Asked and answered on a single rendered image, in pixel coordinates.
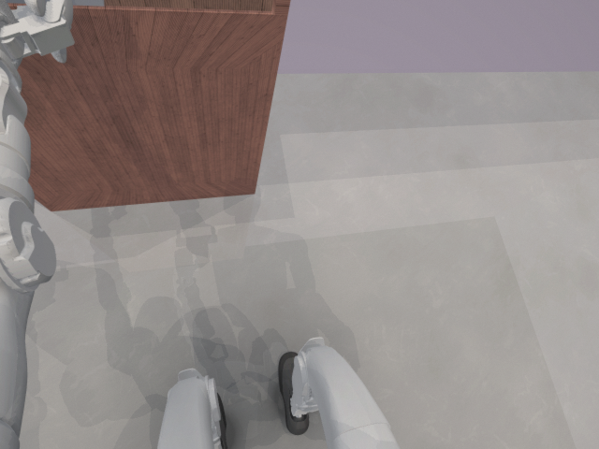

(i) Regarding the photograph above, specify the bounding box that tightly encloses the robot left forearm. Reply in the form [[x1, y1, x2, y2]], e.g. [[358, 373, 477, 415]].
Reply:
[[0, 50, 35, 214]]

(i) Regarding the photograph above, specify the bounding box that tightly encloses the right robot foot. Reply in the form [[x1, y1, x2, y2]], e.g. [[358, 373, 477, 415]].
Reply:
[[278, 352, 309, 435]]

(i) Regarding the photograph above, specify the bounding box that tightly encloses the robot left thigh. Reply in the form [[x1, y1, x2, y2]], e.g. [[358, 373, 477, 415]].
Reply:
[[157, 375, 221, 449]]

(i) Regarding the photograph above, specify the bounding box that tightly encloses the left robot upper arm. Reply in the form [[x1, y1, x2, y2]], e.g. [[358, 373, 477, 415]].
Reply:
[[0, 196, 56, 449]]

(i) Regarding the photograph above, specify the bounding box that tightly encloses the robot left hand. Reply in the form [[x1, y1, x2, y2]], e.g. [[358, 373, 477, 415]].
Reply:
[[0, 0, 75, 70]]

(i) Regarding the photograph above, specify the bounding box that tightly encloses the cabinet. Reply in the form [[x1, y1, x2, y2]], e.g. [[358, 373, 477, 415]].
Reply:
[[8, 0, 291, 211]]

